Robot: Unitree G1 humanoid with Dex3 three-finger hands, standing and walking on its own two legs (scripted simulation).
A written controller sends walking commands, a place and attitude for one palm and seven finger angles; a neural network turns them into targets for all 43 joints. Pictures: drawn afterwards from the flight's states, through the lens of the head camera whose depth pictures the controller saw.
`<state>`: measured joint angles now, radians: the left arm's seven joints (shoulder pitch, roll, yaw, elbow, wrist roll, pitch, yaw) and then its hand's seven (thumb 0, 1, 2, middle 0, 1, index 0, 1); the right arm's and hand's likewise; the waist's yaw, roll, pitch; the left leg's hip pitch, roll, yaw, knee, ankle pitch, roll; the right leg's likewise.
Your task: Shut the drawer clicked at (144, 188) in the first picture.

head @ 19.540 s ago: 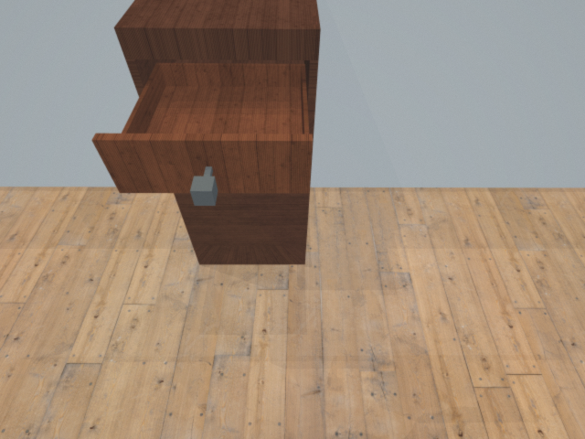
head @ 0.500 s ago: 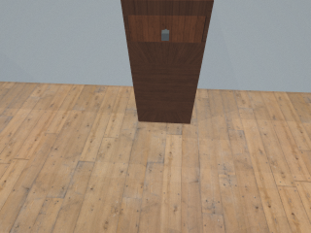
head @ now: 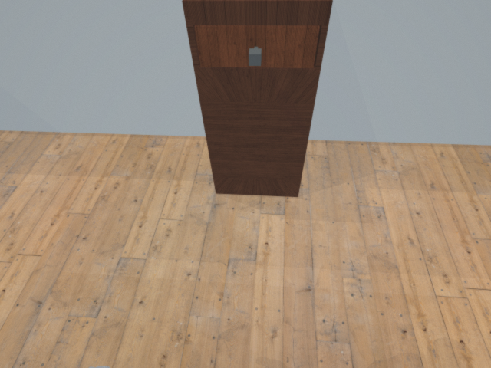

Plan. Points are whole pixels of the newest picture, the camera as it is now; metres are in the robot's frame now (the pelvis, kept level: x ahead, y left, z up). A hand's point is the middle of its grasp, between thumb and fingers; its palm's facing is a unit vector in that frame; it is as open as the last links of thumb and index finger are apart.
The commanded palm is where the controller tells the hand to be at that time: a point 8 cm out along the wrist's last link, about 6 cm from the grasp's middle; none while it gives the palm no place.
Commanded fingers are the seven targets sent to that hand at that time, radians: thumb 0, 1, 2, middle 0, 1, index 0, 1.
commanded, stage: stand and wait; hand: left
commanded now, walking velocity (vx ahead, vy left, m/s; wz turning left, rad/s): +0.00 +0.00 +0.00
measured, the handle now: (255, 54) +0.99 +0.02 +0.01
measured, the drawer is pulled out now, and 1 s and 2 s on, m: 0.00 0.00 0.00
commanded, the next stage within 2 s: none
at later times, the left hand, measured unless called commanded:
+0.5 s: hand out of the picture +0.09 +0.24 -0.15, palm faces -0.03 -0.94 -0.34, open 7.4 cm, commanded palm none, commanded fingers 0.00 0.90 0.90 -0.20 -0.30 -0.20 -0.30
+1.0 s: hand out of the picture +0.08 +0.25 -0.16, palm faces -0.03 -0.94 -0.34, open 7.4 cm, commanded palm none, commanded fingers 0.00 0.90 0.90 -0.20 -0.30 -0.20 -0.30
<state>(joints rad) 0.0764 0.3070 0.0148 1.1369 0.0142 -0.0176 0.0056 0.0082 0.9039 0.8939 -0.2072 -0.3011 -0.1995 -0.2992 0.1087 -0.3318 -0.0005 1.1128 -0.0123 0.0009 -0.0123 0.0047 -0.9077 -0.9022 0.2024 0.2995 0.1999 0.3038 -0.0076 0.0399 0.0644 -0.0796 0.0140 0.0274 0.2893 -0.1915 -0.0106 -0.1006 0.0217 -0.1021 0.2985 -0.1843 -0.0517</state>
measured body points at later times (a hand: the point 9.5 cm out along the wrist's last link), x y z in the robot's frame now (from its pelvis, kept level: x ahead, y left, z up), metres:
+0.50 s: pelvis +0.00 +0.00 +0.00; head +0.02 -0.02 +0.45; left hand +0.09 +0.28 -0.13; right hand +0.05 -0.29 -0.15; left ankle -0.02 +0.12 -0.75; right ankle -0.01 -0.08 -0.75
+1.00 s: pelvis +0.00 +0.01 +0.00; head +0.02 +0.00 +0.45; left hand +0.09 +0.30 -0.13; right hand +0.06 -0.28 -0.15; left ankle -0.02 +0.12 -0.75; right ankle -0.01 -0.08 -0.75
